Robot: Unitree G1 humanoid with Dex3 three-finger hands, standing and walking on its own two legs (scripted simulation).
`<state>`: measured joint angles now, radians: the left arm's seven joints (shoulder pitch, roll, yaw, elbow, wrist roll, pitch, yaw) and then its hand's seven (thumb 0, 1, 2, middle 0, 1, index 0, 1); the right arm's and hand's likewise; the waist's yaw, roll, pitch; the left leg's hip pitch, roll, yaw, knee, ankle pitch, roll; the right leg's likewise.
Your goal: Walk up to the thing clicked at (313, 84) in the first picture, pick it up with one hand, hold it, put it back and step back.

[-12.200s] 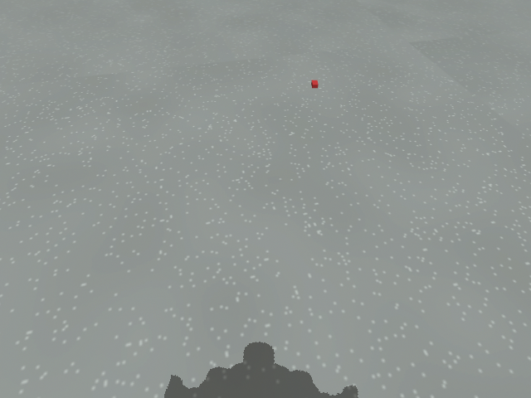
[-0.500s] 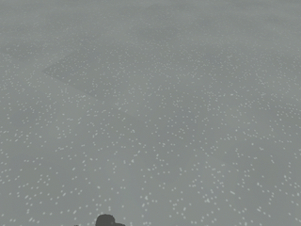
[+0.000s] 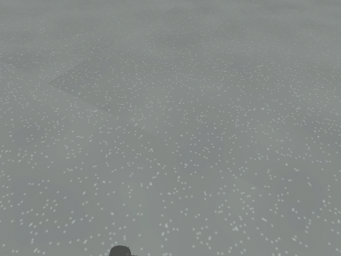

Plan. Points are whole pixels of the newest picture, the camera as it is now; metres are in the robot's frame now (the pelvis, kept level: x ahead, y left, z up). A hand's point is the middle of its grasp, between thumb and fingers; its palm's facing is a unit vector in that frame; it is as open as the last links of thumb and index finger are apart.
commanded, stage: stand
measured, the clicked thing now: out of the picture +0.49 +1.36 -0.77
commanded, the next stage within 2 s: walk up in 0.64 s
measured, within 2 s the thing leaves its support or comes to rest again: neither
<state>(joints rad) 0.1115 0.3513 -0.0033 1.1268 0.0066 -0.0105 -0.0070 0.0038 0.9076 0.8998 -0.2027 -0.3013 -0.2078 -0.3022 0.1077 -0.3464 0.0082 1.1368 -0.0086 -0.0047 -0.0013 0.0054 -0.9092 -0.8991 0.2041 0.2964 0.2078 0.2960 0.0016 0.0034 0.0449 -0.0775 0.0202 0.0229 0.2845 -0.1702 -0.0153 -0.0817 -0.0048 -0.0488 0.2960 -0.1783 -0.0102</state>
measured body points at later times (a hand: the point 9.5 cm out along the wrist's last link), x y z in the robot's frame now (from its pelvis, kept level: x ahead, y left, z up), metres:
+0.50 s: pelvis +0.00 +0.00 +0.00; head +0.01 +0.00 +0.45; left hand +0.07 +0.30 -0.13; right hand +0.07 -0.30 -0.14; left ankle -0.01 +0.13 -0.75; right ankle -0.01 -0.11 -0.75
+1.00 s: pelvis -0.02 -0.05 -0.01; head +0.04 -0.03 +0.43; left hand +0.00 +0.29 -0.12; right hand +0.16 -0.34 -0.13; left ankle -0.03 +0.09 -0.70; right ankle -0.03 -0.14 -0.75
